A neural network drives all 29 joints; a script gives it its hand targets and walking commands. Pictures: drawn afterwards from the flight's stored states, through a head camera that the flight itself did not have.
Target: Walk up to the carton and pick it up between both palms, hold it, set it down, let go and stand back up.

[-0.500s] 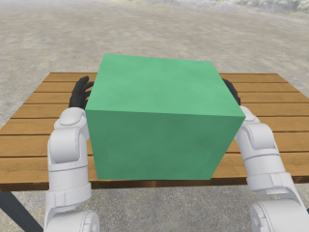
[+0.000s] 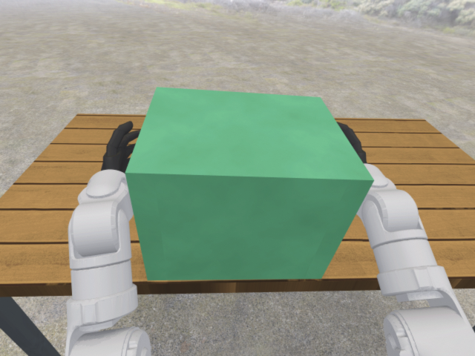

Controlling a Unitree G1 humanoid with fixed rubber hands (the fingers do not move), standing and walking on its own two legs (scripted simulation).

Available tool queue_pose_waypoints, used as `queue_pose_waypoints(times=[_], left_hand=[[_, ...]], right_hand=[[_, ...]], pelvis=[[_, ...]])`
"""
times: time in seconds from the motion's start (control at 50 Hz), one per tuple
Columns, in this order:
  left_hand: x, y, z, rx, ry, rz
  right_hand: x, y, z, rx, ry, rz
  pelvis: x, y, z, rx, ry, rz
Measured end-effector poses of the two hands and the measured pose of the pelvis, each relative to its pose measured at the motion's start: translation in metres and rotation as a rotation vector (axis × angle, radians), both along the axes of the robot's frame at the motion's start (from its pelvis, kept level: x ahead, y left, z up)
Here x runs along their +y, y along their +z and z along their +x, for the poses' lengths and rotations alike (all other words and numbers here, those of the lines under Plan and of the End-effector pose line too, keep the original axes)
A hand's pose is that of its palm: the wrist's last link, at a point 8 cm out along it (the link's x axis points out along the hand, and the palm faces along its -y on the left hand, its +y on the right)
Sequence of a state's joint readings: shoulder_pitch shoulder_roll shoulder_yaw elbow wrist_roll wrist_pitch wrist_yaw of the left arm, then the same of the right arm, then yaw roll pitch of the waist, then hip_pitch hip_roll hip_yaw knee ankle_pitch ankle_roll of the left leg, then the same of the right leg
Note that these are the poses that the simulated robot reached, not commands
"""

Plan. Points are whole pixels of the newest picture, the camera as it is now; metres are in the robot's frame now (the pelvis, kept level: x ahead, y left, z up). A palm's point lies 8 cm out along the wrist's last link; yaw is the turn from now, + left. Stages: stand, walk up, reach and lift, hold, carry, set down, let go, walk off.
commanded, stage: hold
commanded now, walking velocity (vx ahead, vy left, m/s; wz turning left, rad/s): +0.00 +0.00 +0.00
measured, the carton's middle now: (239, 183) +0.34 +0.01 +0.19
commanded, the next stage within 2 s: none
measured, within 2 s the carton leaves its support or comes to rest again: neither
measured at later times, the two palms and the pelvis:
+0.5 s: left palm (119, 165) +0.34 +0.19 +0.22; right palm (354, 166) +0.35 -0.17 +0.21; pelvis -0.01 +0.01 +0.00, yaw +0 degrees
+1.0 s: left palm (126, 165) +0.34 +0.18 +0.22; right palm (359, 168) +0.35 -0.18 +0.21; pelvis +0.00 +0.00 +0.00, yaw +0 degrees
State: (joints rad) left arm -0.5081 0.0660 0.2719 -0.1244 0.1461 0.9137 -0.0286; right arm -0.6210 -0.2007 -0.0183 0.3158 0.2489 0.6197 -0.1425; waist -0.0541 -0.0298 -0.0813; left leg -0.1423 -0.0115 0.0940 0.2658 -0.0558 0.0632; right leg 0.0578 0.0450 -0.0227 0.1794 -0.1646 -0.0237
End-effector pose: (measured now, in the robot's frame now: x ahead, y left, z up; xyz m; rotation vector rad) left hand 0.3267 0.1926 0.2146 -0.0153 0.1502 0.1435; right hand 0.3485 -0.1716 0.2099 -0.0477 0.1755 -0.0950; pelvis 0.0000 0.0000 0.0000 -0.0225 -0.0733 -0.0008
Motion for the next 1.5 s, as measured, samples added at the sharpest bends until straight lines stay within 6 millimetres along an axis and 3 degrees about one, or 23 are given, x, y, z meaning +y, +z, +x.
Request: queue_pose_waypoints(times=[0.44, 0.7, 1.04, 1.28, 1.5], left_hand=[[-0.003, 0.009, 0.007, -0.007, -0.029, 0.005], [0.002, -0.003, 0.009, 0.016, -0.015, 0.015], [-0.012, 0.006, 0.010, -0.006, -0.026, 0.007], [-0.006, -0.006, 0.002, 0.003, -0.017, 0.002], [-0.001, 0.001, 0.004, -0.015, -0.023, 0.016]], right_hand=[[-0.003, 0.006, -0.004, -0.008, -0.030, 0.006], [0.002, -0.005, 0.003, 0.014, -0.012, 0.001], [-0.012, 0.000, 0.000, -0.008, -0.025, 0.006], [-0.007, -0.010, -0.003, 0.000, -0.013, -0.008], [-0.002, -0.003, -0.001, -0.019, -0.017, 0.001]], pelvis=[[0.006, -0.001, -0.006, -0.001, -0.007, -0.004], [0.008, 0.000, -0.003, 0.009, 0.000, -0.005], [0.000, 0.000, 0.001, -0.012, -0.005, 0.003], [-0.006, 0.000, 0.000, 0.001, 0.005, 0.004], [-0.003, 0.000, -0.003, 0.009, 0.008, 0.001]])
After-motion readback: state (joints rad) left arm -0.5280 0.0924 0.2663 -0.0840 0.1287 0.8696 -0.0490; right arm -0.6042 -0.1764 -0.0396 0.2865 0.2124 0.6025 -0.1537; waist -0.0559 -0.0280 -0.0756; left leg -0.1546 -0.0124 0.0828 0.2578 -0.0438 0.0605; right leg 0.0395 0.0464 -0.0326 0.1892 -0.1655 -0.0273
